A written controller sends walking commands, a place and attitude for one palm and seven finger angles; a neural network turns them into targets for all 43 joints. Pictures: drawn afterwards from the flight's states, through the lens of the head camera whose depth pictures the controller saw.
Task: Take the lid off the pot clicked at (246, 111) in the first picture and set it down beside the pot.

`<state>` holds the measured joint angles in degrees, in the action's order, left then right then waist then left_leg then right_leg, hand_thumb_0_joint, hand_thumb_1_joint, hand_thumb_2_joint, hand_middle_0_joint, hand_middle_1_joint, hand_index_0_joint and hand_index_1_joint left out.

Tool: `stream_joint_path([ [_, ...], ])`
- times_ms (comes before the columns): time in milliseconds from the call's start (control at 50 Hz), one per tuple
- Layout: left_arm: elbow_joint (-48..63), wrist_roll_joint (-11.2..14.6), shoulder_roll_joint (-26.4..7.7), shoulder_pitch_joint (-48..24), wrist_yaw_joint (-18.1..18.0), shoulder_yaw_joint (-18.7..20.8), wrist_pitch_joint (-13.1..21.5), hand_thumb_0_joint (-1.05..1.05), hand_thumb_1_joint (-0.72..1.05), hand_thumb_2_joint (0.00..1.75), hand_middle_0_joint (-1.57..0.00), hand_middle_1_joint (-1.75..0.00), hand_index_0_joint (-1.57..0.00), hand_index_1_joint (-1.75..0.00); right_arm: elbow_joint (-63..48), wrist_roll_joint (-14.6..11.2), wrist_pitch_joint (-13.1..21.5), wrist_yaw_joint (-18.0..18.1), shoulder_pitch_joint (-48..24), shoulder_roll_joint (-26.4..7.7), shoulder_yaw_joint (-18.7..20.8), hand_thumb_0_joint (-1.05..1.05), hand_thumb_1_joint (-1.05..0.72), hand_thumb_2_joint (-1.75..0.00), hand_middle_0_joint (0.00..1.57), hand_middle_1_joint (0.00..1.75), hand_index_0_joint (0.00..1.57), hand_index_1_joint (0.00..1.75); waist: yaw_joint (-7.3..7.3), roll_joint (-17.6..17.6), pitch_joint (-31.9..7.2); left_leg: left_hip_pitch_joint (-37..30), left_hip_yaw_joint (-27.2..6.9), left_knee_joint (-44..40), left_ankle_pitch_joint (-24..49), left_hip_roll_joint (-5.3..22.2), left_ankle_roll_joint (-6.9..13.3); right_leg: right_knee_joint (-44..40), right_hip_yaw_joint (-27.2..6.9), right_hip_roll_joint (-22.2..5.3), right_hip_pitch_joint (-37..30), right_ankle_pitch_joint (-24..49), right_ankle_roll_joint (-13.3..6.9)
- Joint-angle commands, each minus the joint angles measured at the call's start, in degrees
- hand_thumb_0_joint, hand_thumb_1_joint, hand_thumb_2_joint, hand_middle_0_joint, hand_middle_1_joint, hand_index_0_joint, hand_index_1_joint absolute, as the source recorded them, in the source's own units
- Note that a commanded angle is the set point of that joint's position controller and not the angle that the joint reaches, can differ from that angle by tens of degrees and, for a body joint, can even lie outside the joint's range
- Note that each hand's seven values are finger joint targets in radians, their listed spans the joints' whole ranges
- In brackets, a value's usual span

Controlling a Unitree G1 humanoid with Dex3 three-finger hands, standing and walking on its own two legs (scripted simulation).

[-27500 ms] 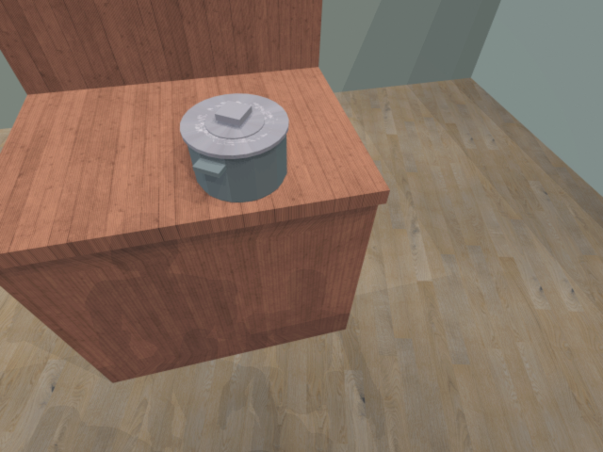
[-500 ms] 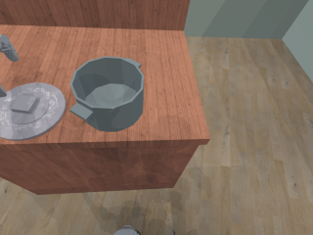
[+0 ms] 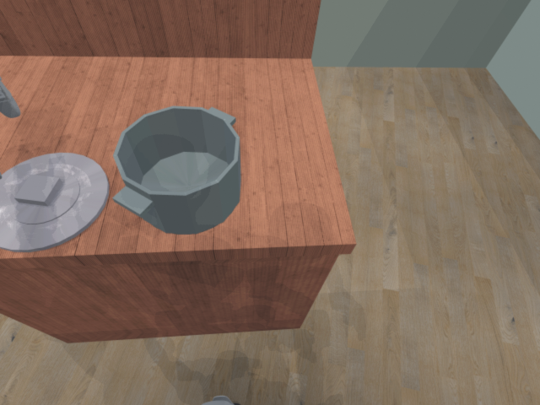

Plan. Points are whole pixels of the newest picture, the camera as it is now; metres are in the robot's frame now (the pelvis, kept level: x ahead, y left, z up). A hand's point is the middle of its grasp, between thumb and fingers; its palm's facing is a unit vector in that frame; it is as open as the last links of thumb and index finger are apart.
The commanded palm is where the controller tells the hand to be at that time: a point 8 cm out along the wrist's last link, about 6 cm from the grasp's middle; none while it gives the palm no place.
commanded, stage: draw the hand back to the body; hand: left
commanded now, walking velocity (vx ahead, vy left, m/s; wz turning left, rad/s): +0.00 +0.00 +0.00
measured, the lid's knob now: (39, 190) +0.46 +0.38 +0.00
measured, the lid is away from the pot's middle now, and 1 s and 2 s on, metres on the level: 0.24 0.24 0.24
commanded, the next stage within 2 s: none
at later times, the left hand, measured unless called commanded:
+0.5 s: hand (11, 132) +0.41 +0.30 +0.18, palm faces +0.41 -0.86 -0.30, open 10.9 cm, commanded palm +0.34 +0.34 +0.21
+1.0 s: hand (26, 176) +0.34 +0.25 +0.19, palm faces +0.55 -0.79 -0.26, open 8.7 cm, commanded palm +0.28 +0.28 +0.20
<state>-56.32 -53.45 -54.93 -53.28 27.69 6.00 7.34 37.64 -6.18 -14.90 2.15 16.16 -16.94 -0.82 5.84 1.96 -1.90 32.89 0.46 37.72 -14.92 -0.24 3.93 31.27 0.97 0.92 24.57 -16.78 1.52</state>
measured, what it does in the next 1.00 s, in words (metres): shifts its weight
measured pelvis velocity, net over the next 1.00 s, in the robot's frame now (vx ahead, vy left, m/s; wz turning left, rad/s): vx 0.04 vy -0.07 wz -0.01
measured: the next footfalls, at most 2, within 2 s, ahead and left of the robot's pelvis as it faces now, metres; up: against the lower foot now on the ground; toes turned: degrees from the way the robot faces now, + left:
none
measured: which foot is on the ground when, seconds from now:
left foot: down 0.00-1.00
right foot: down 0.00-1.00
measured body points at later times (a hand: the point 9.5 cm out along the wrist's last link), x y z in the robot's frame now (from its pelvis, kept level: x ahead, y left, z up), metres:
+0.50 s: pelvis +0.00 -0.02 +0.02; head +0.03 +0.00 +0.46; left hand +0.38 +0.34 +0.20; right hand +0.14 -0.25 -0.09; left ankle +0.03 +0.07 -0.72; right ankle -0.02 -0.15 -0.72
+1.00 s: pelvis +0.04 -0.07 +0.02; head +0.03 -0.09 +0.47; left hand +0.31 +0.29 +0.20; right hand +0.20 -0.33 -0.08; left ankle +0.03 +0.07 -0.72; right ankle -0.02 -0.15 -0.72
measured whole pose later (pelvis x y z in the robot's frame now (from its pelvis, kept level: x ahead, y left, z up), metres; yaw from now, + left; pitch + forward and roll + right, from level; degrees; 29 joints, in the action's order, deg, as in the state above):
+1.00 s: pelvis +0.04 -0.07 +0.02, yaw -1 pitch -1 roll +0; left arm -10.2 6.0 -26.0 -6.4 -5.8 25.3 0.3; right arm 40.4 -2.9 0.6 3.9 9.4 -16.7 -0.4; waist -1.7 2.7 -0.6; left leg 10.3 0.7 23.6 -12.7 2.4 -1.3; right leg 20.9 -0.8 4.1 4.4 -15.8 -3.3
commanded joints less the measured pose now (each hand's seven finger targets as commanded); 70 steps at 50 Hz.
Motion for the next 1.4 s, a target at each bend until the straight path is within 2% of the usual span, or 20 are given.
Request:
stream_joint_path([
  [0,14.43,1.94,-20.87,-17.82,-1.74,6.46,-0.48,0.00,0.10,0.41,-0.28,-0.99,-0.28,-0.99,-5.91,0.58,0.57,-0.11,0.88,-9.73,3.47,0.00,-0.90,-0.90,0.20,0.30,0.20,0.30,-1.58,7.66,-22.86,-25.16,-2.55,-2.28,24.11,-1.06,0.41,-2.81,2.71,3.79,0.58,12.35,-3.56],
  [80,23.62,3.19,-20.98,-17.66,-1.92,7.34,-0.63,0.00,0.10,0.41,-0.28,-0.99,-0.28,-0.99,-6.80,0.80,0.33,-0.34,-1.54,-9.58,3.62,0.00,-0.90,-0.90,0.20,0.30,0.20,0.30,-2.18,10.71,-25.13,-29.19,-3.77,-2.65,26.88,-0.93,0.25,-3.60,3.06,3.82,1.18,11.50,-3.92],
  [120,18.34,3.74,-17.36,-12.99,-1.76,6.25,-1.25,0.00,0.10,0.41,-0.28,-0.99,-0.28,-0.99,-6.46,0.82,0.15,0.01,-1.47,-8.92,3.50,0.00,-0.90,-0.90,0.20,0.30,0.20,0.30,-1.38,6.55,-20.20,-26.29,-3.60,-3.45,20.10,-0.98,0.61,-4.60,3.28,4.02,2.41,8.59,-3.63],
  [180,25.81,4.62,-18.81,-13.94,-1.84,7.08,-1.33,0.00,0.10,0.41,-0.28,-0.99,-0.28,-0.99,-7.24,0.91,0.09,-0.05,-3.53,-9.18,3.46,0.00,-0.90,-0.90,0.20,0.30,0.20,0.30,-2.46,8.61,-22.77,-27.16,-3.88,-4.73,18.62,-1.40,0.47,-4.49,3.30,3.70,-0.10,8.32,-4.16],
  [220,24.68,4.80,-14.72,-11.84,-1.95,4.65,-1.85,0.00,0.10,0.41,-0.28,-0.99,-0.28,-0.99,-7.08,0.88,-0.17,0.16,-4.11,-8.45,3.23,0.00,-0.90,-0.90,0.20,0.30,0.20,0.30,-1.78,7.87,-19.56,-26.50,-4.11,-5.47,15.62,-1.11,0.42,-5.28,3.41,3.79,1.52,6.54,-3.97],
  [240,21.87,38.23,2.76,-15.20,-11.48,8.49,-0.90,0.00,0.10,0.41,-0.28,-0.99,-0.28,-0.99,-10.89,-0.01,4.30,0.42,0.98,-6.12,2.41,0.00,-0.90,-0.90,0.20,0.30,0.20,0.30,-0.66,8.46,-10.51,-33.15,-7.88,-11.67,1.32,3.70,-3.37,-6.84,3.24,2.42,7.68,0.68,-5.56],
  [280,23.77,43.40,5.50,-10.81,-19.51,5.88,-0.47,0.00,0.10,0.41,-0.28,-0.99,-0.28,-0.99,-9.66,0.39,7.13,1.62,-3.52,-7.63,1.08,0.00,-0.90,-0.90,0.20,0.30,0.20,0.30,-2.16,6.17,-9.67,-33.76,-13.98,-17.75,-14.25,4.88,-3.95,-7.69,2.12,2.78,6.42,-3.07,-5.69],
  [300,24.87,47.43,4.60,-9.19,-22.10,9.31,-0.12,0.00,0.10,0.41,-0.28,-0.99,-0.28,-0.99,-9.31,0.87,8.44,2.31,-3.22,-7.88,1.04,0.00,-0.90,-0.90,0.20,0.30,0.20,0.30,-2.26,3.59,-12.82,-32.88,-11.85,-17.62,-14.88,4.61,-2.83,-8.15,0.74,2.49,3.29,-2.11,-5.22],
  [380,34.84,52.74,-4.31,-8.80,-29.67,20.53,0.88,0.00,0.14,0.44,-0.28,-0.95,-0.28,-0.95,-7.62,2.24,12.35,3.02,-4.52,-8.95,0.60,0.00,-0.90,-0.90,0.20,0.30,0.20,0.30,-4.65,5.22,-18.29,-32.49,-7.40,-15.76,-0.82,3.23,-3.02,-10.64,-1.13,1.61,-6.54,5.81,-4.81],
  [420,35.83,54.59,2.99,-6.42,-31.22,17.15,1.13,0.00,0.18,0.46,-0.27,-0.92,-0.27,-0.92,-6.78,2.40,13.80,3.05,-5.03,-8.15,0.55,0.00,-0.90,-0.90,0.20,0.30,0.20,0.30,-3.78,7.84,-15.06,-32.31,-6.60,-17.80,-2.04,3.59,-3.79,-11.47,-0.59,2.05,-7.18,5.55,-4.49],
  [500,41.58,55.91,1.26,5.79,-33.31,22.86,1.04,0.00,0.26,0.51,-0.26,-0.85,-0.26,-0.85,-6.29,3.12,16.08,2.43,-5.64,-7.71,0.68,0.00,-0.90,-0.90,0.20,0.30,0.20,0.30,-5.91,12.87,-15.40,-33.41,-4.25,-16.61,10.42,2.94,-4.13,-12.34,-0.24,1.87,-13.46,12.55,-4.81],
  [580,44.73,57.70,5.69,14.57,-33.30,22.57,-0.28,0.00,0.34,0.56,-0.26,-0.78,-0.26,-0.78,-5.95,3.31,16.92,1.53,-6.11,-7.69,1.58,0.00,-0.90,-0.90,0.20,0.30,0.20,0.30,-6.37,6.35,-14.09,-32.29,-1.48,-15.07,21.09,2.25,-3.51,-12.51,-0.03,2.16,-16.82,19.56,-4.10],
  [640,42.16,58.44,7.27,18.92,-33.18,22.63,-2.09,0.00,0.40,0.60,-0.25,-0.73,-0.25,-0.73,-5.08,2.99,16.55,1.68,-6.58,-8.02,2.24,0.00,-0.90,-0.90,0.20,0.30,0.20,0.30,-6.18,-1.45,-11.20,-29.06,0.94,-14.78,19.34,1.70,-2.04,-12.48,-0.59,1.96,-17.92,22.14,-3.20],
  [740,55.10,58.62,9.08,20.14,-33.11,21.78,-1.80,0.00,0.50,0.66,-0.24,-0.64,-0.24,-0.64,-5.62,2.83,17.66,1.49,-9.68,-6.88,2.35,0.00,-0.90,-0.90,0.20,0.30,0.20,0.30,-6.92,3.60,-14.41,-32.98,2.07,-13.19,24.90,0.72,-1.36,-11.77,-1.86,1.03,-19.92,30.28,-2.28],
  [860,54.57,59.00,7.18,29.26,-33.87,26.31,-3.33,0.00,0.62,0.73,-0.23,-0.54,-0.23,-0.54,-4.63,3.28,17.62,1.95,-11.06,-6.73,2.50,0.00,-0.90,-0.90,0.20,0.30,0.20,0.30,-7.68,-1.82,-11.73,-29.30,3.00,-13.08,19.31,0.01,-1.22,-10.77,-2.85,-0.49,-21.45,35.47,-0.15],
  [940,62.93,59.20,11.33,31.13,-33.90,23.34,-2.26,0.00,0.70,0.78,-0.22,-0.47,-0.22,-0.47,-5.57,3.47,18.89,1.91,-12.87,-5.39,2.05,0.00,-0.90,-0.90,0.20,0.30,0.20,0.30,-7.86,4.43,-13.03,-32.30,3.04,-12.78,20.53,-0.22,-1.45,-11.13,-3.23,-0.55,-21.51,35.52,-0.35],
  [1060,59.46,59.69,11.42,38.49,-33.84,25.79,-3.24,0.00,0.82,0.85,-0.21,-0.37,-0.21,-0.37,-4.90,3.94,18.86,2.26,-13.10,-5.50,2.23,0.00,-0.90,-0.90,0.20,0.30,0.20,0.30,-8.04,-4.49,-7.40,-29.50,3.13,-13.47,15.99,-0.02,-1.24,-11.91,-3.27,-0.44,-19.75,32.87,0.55],
  [1160,71.05,59.91,17.16,38.58,-33.28,20.15,-1.92,0.00,0.90,0.90,-0.20,-0.30,-0.20,-0.30,-6.42,4.01,20.10,2.09,-15.25,-4.08,1.65,0.00,-0.90,-0.90,0.20,0.30,0.20,0.30,-8.00,4.24,-8.02,-33.59,3.36,-13.91,17.48,-0.23,-1.34,-13.03,-3.07,0.03,-18.86,29.25,-0.49],
  [1260,70.08,59.92,14.68,46.22,-34.18,25.07,-2.00,0.00,0.90,0.90,-0.20,-0.30,-0.20,-0.30,-5.62,4.85,20.80,2.55,-14.68,-4.39,1.91,0.00,-0.90,-0.90,0.20,0.30,0.20,0.30,-8.84,-1.66,-5.86,-32.58,2.78,-14.93,16.00,0.03,-1.26,-14.06,-2.31,0.68,-19.01,24.86,-0.96],
  [1380,80.91,59.96,21.66,51.87,-33.12,18.26,-0.52,0.00,0.90,0.90,-0.20,-0.30,-0.20,-0.30,-6.91,5.10,21.94,2.02,-15.92,-3.15,1.65,0.00,-0.90,-0.90,0.20,0.30,0.20,0.30,-8.46,4.39,-6.03,-35.43,3.01,-15.56,16.79,0.16,-1.49,-15.29,-1.80,0.88,-18.34,21.17,-1.99],
])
